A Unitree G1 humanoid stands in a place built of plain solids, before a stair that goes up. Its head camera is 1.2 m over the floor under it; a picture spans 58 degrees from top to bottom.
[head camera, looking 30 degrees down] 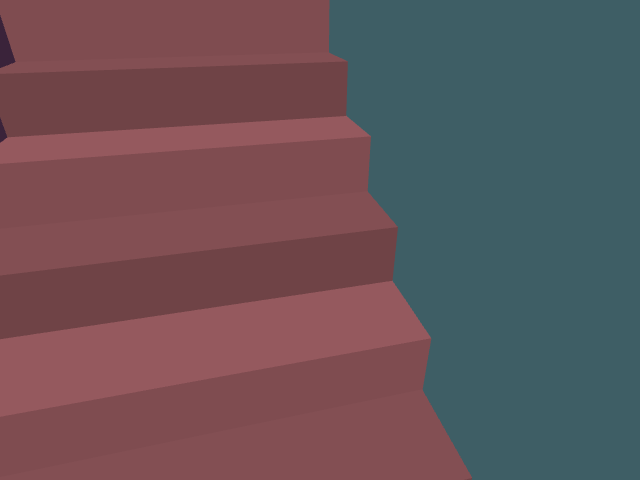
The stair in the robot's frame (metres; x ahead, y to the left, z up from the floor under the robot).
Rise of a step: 0.20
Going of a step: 0.27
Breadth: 1.16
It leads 14 degrees to the left of straight ahead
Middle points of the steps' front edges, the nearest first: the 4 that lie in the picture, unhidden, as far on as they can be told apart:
0.73 0.26 0.39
1.00 0.33 0.59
1.26 0.39 0.78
1.53 0.46 0.98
